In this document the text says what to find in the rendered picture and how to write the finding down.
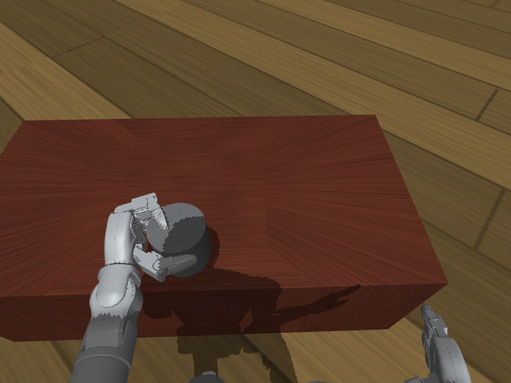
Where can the left robot arm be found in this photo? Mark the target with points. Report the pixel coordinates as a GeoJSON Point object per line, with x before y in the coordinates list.
{"type": "Point", "coordinates": [107, 348]}

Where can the left robot hand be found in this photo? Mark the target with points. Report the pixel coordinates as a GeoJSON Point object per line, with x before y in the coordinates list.
{"type": "Point", "coordinates": [125, 240]}

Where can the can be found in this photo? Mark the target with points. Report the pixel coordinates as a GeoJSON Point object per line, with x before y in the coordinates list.
{"type": "Point", "coordinates": [187, 235]}

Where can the right robot hand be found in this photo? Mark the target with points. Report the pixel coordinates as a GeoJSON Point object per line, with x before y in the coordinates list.
{"type": "Point", "coordinates": [442, 354]}

